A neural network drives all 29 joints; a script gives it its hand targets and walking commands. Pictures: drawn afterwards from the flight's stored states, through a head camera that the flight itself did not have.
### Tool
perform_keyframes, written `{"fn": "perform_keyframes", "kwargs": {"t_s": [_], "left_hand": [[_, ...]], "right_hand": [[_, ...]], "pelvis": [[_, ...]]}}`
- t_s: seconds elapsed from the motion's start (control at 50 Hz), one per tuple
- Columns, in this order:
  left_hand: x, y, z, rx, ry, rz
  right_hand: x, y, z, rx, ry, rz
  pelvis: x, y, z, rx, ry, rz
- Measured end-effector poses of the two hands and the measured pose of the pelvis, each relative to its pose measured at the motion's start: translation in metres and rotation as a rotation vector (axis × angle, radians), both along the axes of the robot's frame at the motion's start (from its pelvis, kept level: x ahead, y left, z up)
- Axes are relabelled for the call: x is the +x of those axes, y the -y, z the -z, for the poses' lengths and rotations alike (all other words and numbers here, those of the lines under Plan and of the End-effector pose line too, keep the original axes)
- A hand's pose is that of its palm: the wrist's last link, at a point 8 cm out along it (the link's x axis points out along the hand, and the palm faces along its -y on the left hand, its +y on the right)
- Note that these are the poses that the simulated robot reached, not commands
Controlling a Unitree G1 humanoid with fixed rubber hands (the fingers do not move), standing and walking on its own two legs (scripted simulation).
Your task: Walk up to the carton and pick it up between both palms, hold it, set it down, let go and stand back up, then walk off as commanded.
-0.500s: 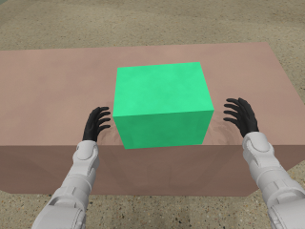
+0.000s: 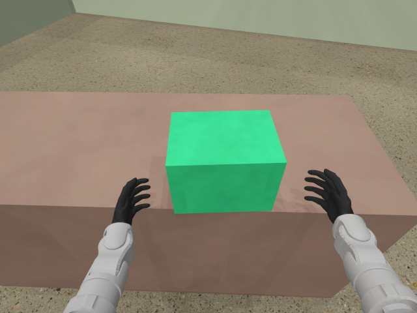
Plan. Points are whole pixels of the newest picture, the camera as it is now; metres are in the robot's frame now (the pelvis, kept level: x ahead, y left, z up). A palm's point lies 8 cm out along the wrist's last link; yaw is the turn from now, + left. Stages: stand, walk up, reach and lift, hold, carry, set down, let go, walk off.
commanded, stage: set down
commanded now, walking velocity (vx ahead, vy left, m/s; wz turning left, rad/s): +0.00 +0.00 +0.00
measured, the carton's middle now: (221, 161) +0.48 +0.01 +0.01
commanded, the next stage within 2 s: none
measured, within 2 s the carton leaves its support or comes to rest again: neither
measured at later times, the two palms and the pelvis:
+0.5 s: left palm (114, 245) +0.25 +0.21 +0.03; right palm (352, 250) +0.25 -0.22 +0.03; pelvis +0.02 +0.00 +0.01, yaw +0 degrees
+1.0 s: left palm (112, 268) +0.21 +0.21 +0.01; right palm (351, 269) +0.22 -0.21 +0.02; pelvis +0.02 +0.00 +0.01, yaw +0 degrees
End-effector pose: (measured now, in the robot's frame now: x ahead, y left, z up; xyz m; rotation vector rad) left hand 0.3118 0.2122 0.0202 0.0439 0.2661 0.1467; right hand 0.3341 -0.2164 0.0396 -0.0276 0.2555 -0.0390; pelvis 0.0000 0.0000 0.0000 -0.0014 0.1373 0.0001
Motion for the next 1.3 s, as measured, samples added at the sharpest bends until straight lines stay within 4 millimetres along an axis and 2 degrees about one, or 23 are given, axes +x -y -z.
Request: {"fn": "perform_keyframes", "kwargs": {"t_s": [0.2, 0.4, 0.62, 0.74, 0.84, 1.3], "left_hand": [[-0.026, 0.001, -0.001, -0.044, -0.013, -0.022], [-0.054, -0.003, -0.004, -0.054, -0.048, -0.049], [-0.075, 0.002, -0.008, -0.058, -0.069, -0.042], [-0.094, 0.000, -0.001, -0.059, -0.106, -0.055], [-0.099, 0.000, 0.004, -0.052, -0.134, -0.049], [-0.095, 0.000, 0.019, -0.052, -0.236, -0.051]], "right_hand": [[-0.033, -0.001, 0.011, -0.010, -0.012, -0.001], [-0.068, 0.000, 0.011, -0.001, -0.017, -0.003], [-0.094, 0.004, 0.006, -0.001, -0.031, 0.005], [-0.107, 0.003, 0.009, 0.007, -0.056, 0.007], [-0.110, -0.001, 0.013, 0.014, -0.081, 0.008], [-0.103, -0.007, 0.027, -0.025, -0.148, -0.005]], "pelvis": [[0.012, -0.004, -0.007, -0.005, 0.056, 0.000], [0.020, -0.004, -0.012, -0.006, 0.105, -0.001], [0.022, -0.002, -0.014, -0.004, 0.134, -0.001], [0.022, -0.002, -0.014, -0.004, 0.138, -0.001], [0.022, -0.002, -0.014, -0.004, 0.139, -0.001], [0.031, -0.002, -0.015, -0.004, 0.126, 0.000]]}}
